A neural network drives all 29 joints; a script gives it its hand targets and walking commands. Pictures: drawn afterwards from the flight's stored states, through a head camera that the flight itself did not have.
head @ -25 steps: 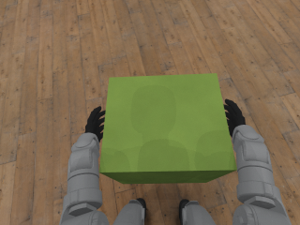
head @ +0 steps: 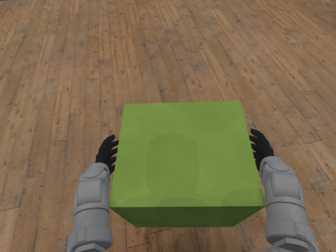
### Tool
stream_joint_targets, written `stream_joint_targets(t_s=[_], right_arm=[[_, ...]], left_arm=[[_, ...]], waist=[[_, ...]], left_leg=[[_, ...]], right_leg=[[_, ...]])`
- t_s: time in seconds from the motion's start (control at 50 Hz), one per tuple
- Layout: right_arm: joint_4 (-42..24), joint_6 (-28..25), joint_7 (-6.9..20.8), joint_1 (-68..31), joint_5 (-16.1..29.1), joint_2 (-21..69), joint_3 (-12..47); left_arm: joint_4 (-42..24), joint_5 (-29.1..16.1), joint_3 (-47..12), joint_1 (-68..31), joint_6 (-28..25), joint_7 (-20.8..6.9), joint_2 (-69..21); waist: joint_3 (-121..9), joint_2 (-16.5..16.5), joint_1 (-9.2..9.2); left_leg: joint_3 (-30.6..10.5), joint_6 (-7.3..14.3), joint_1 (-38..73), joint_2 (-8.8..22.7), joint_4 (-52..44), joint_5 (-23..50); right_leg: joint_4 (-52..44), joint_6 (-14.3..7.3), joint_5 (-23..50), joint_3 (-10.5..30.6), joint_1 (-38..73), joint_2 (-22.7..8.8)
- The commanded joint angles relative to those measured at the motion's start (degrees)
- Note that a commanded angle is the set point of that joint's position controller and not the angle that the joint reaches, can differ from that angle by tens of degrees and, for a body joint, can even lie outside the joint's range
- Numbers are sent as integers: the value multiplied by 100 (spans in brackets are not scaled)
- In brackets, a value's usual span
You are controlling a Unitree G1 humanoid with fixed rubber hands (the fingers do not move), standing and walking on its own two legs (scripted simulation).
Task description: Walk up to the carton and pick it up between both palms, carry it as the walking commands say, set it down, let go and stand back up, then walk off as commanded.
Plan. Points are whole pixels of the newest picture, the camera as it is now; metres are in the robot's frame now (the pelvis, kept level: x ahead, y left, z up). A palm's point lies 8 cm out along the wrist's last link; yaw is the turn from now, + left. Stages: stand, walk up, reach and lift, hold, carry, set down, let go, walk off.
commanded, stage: reach and lift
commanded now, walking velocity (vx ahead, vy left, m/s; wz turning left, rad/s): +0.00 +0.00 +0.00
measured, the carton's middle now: (182, 170) +0.33 +0.01 -0.07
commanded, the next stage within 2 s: hold in 1.42 s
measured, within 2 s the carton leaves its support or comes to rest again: neither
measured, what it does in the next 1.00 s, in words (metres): stands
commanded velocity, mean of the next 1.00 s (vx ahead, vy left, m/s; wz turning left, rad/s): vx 0.00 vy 0.00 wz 0.00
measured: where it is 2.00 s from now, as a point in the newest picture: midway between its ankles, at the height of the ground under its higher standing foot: outside the picture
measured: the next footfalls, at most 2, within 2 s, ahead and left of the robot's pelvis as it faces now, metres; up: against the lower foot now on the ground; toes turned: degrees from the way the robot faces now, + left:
none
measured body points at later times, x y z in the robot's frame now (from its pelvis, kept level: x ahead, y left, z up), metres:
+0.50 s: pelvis +0.02 +0.01 +0.01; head +0.01 +0.01 +0.46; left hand +0.30 +0.21 +0.03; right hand +0.32 -0.19 +0.04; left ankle +0.03 +0.14 -0.74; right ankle +0.03 -0.12 -0.74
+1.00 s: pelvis +0.02 +0.01 +0.01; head +0.02 +0.01 +0.46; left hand +0.30 +0.20 +0.03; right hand +0.31 -0.19 +0.03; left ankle +0.03 +0.14 -0.74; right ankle +0.03 -0.12 -0.74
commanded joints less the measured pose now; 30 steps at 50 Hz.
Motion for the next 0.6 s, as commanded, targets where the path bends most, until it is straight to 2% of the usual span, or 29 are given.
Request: stream_joint_targets(t_s=[0.0,0.16,0.38,0.58], right_arm=[[-557,-101,1043,-2790,1050,4967,3301],[-894,177,997,-2524,1122,4783,3417],[-1541,583,922,-2096,1225,4350,3583],[-2032,712,758,-1787,1321,4057,3754]], left_arm=[[-582,-996,-3424,-3032,-81,-1087,-4692],[-1004,-1076,-3634,-2759,226,-988,-4634],[-1643,-1121,-3771,-2331,710,-706,-4441],[-1988,-1121,-3802,-2044,832,-517,-4131]], waist=[[-2375,-127,-1],[-1892,-81,-86],[-1421,-35,-178],[-1336,-82,-153]], left_leg=[[1,158,1144,-744,-297,939],[-67,123,1675,-760,-659,1058],[-154,99,2084,-774,-967,1233],[-179,127,2198,-815,-1013,1396]], right_leg=[[-402,19,894,139,1422,587],[-789,8,877,156,1735,582],[-1044,-15,905,144,2011,636],[-1032,18,1105,137,2141,669]])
